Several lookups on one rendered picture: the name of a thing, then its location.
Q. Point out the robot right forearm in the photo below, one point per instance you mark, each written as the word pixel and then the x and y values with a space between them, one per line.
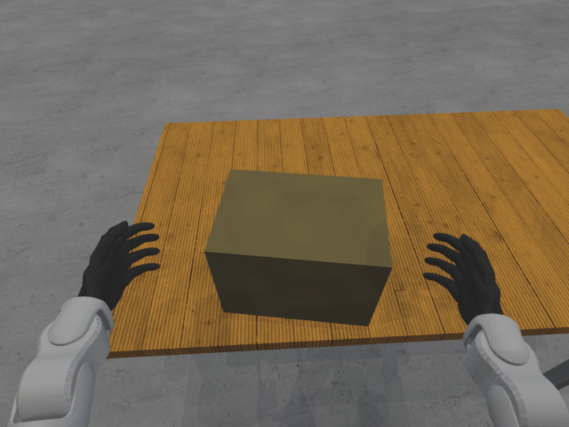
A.
pixel 507 371

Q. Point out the carton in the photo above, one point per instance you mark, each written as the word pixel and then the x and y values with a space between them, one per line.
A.
pixel 300 246

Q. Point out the robot right hand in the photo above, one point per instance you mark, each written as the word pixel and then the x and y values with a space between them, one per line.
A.
pixel 474 287

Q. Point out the robot left forearm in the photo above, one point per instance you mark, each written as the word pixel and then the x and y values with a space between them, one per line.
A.
pixel 56 388

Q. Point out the table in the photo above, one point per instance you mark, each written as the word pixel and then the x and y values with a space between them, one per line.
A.
pixel 499 177

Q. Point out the robot left hand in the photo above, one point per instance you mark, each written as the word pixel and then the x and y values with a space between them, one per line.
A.
pixel 108 273

